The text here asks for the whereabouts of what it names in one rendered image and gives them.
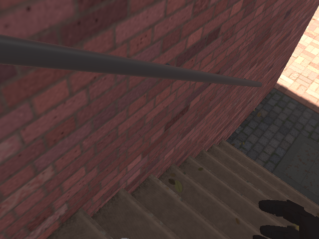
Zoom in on stairs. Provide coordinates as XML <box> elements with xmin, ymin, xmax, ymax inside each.
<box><xmin>47</xmin><ymin>140</ymin><xmax>319</xmax><ymax>239</ymax></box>

